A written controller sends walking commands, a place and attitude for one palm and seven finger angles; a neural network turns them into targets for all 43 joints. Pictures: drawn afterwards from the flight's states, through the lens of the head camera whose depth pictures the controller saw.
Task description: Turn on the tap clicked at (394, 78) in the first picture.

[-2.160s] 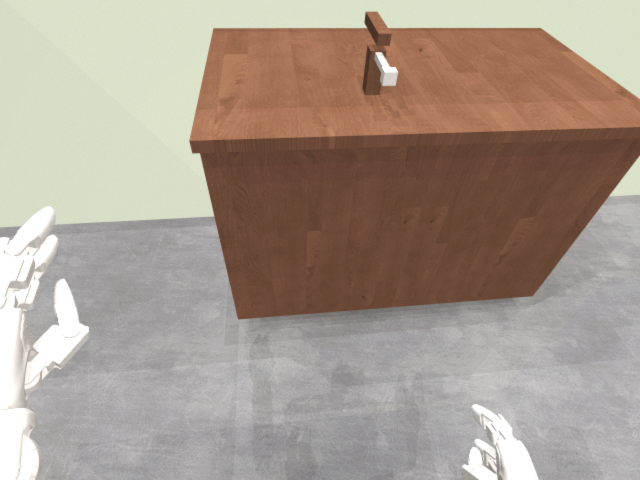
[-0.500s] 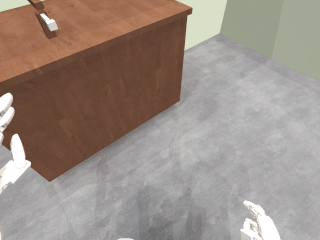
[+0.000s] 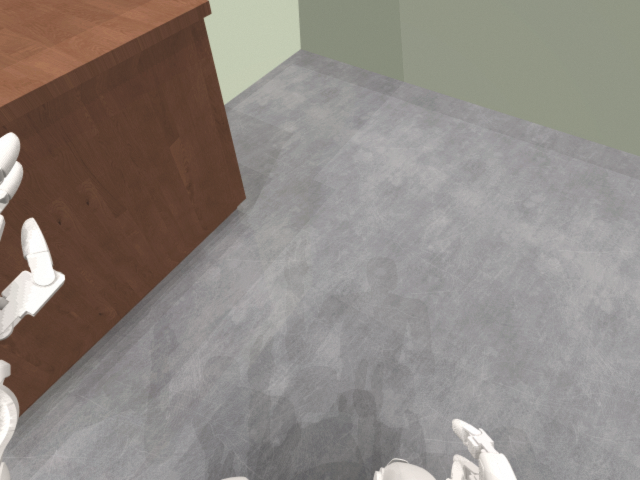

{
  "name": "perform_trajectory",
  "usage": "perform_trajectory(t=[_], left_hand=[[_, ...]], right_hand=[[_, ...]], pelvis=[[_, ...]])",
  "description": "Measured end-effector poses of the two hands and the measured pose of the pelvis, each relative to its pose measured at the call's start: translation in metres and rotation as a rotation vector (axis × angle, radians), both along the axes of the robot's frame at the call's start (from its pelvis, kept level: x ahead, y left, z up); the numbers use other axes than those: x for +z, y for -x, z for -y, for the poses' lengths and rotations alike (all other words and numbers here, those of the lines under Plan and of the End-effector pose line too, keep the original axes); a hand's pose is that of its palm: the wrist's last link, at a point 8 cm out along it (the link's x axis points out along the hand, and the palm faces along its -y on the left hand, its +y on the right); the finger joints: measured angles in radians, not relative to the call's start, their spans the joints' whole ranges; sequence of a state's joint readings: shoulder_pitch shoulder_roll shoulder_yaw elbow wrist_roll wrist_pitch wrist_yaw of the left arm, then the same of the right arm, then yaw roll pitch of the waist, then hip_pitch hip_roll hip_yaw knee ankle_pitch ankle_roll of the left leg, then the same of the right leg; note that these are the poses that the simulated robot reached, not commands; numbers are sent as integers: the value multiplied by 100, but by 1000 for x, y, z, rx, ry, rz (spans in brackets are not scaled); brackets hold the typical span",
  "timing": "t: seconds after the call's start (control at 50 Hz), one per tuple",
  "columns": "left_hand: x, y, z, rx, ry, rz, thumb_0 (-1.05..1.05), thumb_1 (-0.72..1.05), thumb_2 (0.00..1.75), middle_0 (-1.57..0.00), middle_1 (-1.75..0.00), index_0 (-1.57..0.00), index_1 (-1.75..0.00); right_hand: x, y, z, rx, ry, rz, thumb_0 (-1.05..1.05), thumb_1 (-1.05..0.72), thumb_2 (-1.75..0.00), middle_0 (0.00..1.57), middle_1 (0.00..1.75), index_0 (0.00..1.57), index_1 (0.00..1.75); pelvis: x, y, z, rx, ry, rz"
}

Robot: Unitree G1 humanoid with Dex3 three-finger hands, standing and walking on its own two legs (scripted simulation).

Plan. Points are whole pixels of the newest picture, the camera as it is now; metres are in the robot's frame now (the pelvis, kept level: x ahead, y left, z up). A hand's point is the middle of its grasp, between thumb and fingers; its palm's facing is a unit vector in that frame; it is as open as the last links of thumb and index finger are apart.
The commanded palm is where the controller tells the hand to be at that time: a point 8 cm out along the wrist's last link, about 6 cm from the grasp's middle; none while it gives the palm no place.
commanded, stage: walk to a spot facing it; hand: left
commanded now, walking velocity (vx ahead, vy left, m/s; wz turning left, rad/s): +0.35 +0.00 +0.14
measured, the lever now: out of the picture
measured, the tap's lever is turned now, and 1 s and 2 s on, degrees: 0 0 0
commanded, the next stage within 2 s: turn to face it in 0.38 s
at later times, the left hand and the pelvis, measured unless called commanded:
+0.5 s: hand (111, 195) +0.34 +0.23 +0.20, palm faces +0.49 -0.81 -0.33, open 7.4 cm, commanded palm +0.27 +0.27 +0.21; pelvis +0.13 -0.02 +0.02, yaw +4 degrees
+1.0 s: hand (120, 153) +0.38 +0.23 +0.22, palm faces +0.55 -0.68 -0.48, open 7.4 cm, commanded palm +0.29 +0.27 +0.21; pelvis +0.24 -0.05 +0.03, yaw +19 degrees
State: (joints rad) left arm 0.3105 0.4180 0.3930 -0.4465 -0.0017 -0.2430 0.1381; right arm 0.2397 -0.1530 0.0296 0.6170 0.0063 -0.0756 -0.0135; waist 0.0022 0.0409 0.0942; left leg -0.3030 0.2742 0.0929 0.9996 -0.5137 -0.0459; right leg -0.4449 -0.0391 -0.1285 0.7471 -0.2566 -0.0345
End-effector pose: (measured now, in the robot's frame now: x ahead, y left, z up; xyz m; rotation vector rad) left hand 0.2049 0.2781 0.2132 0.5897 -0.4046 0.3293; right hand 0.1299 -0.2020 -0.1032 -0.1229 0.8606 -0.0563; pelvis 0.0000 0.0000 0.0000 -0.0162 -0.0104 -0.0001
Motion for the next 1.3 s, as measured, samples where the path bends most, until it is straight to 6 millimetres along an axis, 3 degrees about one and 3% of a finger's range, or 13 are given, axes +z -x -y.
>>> perform_trajectory(t=[0.14,0.26,0.34,0.42,0.5,0.6,0.7,0.84,0.92,1.0,1.1,1.2,1.3], left_hand=[[8,-32,50,-176,-17,-90,1,88,90,-22,-30,-21,-31],[38,-41,34,-125,-59,22,1,88,90,-22,-30,-22,-31],[24,-55,4,-1,33,88,1,88,90,-22,-30,-22,-31],[-2,-79,-9,114,164,35,1,88,90,-21,-30,-21,-31],[-8,-93,10,119,194,-34,1,89,90,-21,-30,-20,-30],[12,-95,36,100,83,-29,2,89,90,-21,-30,-21,-31],[22,-101,20,207,47,-39,1,88,90,-22,-30,-21,-31],[-9,-121,-9,303,111,-105,1,89,90,-21,-30,-21,-31],[-7,-133,1,264,108,-123,1,89,90,-21,-30,-21,-31],[21,-129,21,253,44,-97,2,88,90,-22,-30,-21,-31],[42,-115,42,366,-60,-116,1,88,90,-22,-30,-21,-31],[21,-105,50,550,37,-137,1,88,90,-21,-30,-21,-31],[-12,-98,62,635,199,-205,1,89,90,-21,-30,-21,-31]], right_hand=[[25,-14,73,-146,121,-33,2,-91,-90,20,30,20,30],[57,-43,94,-173,217,0,2,-91,-90,20,30,20,30],[56,-78,88,-169,240,54,2,-91,-90,20,30,20,30],[51,-119,62,-111,172,99,2,-91,-90,20,30,20,30],[45,-158,30,0,75,116,2,-91,-90,20,30,20,30],[33,-202,10,109,-3,101,1,-90,-90,20,30,20,30],[32,-241,11,192,34,27,2,-90,-90,21,30,21,30],[34,-304,10,202,101,96,2,-90,-90,20,30,20,30],[44,-322,1,233,63,110,2,-91,-90,20,30,20,30],[51,-335,-1,286,32,111,2,-91,-90,20,30,20,30],[37,-356,7,333,-28,104,1,-90,-90,20,30,20,30],[17,-379,24,388,-28,76,1,-90,-90,20,30,20,30],[30,-396,44,431,27,79,2,-91,-90,20,30,20,30]], pelvis=[[15,-26,11,-44,-3,-8],[26,-67,16,-29,-17,-7],[17,-99,10,-4,-21,12],[19,-119,11,27,-19,12],[23,-134,21,69,-8,9],[19,-159,36,131,-9,-4],[28,-185,38,181,-49,-34],[15,-209,24,242,-57,-34],[21,-221,35,291,-42,-24],[28,-236,50,336,-13,-35],[25,-260,72,378,-7,-29],[20,-273,94,437,-39,-4],[32,-277,112,486,-81,-9]])
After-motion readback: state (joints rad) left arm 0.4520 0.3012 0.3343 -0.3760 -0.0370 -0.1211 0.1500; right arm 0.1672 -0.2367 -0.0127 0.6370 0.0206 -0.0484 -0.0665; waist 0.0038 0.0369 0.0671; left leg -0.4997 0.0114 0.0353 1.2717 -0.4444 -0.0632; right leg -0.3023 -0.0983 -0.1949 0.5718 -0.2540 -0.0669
